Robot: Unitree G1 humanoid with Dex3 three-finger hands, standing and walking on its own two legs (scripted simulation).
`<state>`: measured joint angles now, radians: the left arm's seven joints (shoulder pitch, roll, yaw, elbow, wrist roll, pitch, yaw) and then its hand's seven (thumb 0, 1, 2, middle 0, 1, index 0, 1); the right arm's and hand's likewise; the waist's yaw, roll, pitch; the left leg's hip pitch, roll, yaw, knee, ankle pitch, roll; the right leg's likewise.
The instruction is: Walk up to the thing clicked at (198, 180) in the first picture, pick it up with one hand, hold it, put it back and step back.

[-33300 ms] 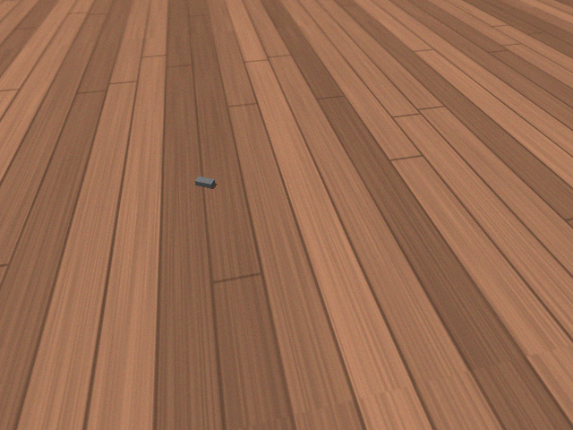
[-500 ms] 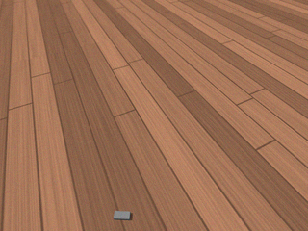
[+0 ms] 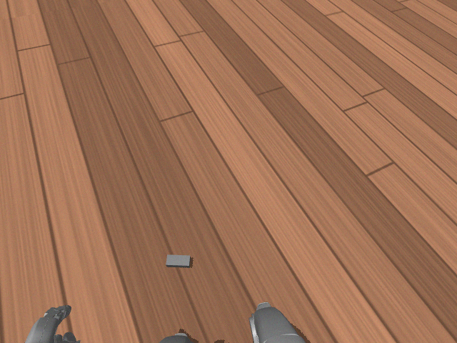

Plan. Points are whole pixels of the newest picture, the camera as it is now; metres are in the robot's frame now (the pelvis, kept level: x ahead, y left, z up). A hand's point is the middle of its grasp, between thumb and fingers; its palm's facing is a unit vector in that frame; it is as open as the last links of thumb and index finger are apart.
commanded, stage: walk up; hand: left
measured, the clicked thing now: (178, 261) +0.47 +0.16 -0.73
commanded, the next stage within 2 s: stand in 1.62 s
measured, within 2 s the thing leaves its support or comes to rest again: neither
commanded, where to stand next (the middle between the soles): +0.06 -0.05 m, yaw -5 degrees
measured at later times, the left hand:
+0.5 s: hand out of the picture +0.08 +0.22 -0.11, palm faces -0.11 -0.90 -0.43, open 7.4 cm
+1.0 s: hand out of the picture +0.14 +0.20 -0.14, palm faces -0.03 -0.93 -0.37, open 7.4 cm
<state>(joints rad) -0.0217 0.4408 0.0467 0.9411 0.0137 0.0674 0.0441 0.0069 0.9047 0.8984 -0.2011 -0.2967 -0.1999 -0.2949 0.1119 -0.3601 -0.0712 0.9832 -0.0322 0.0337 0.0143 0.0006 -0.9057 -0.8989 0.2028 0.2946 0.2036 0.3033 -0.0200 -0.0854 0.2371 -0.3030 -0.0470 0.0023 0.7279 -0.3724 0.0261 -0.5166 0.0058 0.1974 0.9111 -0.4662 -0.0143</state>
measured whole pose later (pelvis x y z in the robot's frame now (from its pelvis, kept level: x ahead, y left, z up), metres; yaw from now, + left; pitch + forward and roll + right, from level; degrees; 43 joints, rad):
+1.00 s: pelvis +0.03 -0.05 +0.01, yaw +0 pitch -2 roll +0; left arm 0.14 0.38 0.02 0.88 -0.02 -0.01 0.03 0.01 0.90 0.90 -0.20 -0.30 -0.20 -0.29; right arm 0.18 -0.37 -0.04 0.89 -0.02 0.00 0.01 0.00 -0.90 -0.90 0.21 0.30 0.21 0.30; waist -0.01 -0.01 0.19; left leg -0.33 -0.01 -0.03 0.63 -0.26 0.02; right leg -0.32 -0.03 -0.03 0.83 -0.55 -0.02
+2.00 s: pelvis -0.01 -0.04 +0.03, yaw -3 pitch -4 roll +0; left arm 0.07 0.35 0.00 1.07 0.00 -0.02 -0.02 0.01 0.90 0.90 -0.20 -0.30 -0.20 -0.30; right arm 0.13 -0.35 -0.01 1.10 -0.01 -0.01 0.02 0.00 -0.90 -0.90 0.20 0.29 0.20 0.30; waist -0.02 0.00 0.07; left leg -0.17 0.05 -0.02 0.40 -0.16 -0.05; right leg -0.15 -0.01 -0.01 0.41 -0.19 0.01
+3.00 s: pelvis +0.00 -0.03 +0.04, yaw -3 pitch -3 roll +0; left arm 0.11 0.36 -0.01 1.12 0.01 -0.01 -0.01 0.01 0.90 0.90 -0.20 -0.30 -0.20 -0.30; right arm 0.08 -0.35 -0.01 1.16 -0.01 -0.01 0.02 0.00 -0.90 -0.90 0.20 0.30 0.21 0.30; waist -0.01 -0.01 0.06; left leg -0.14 0.02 -0.01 0.34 -0.15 -0.02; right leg -0.12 -0.04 0.00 0.34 -0.17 0.03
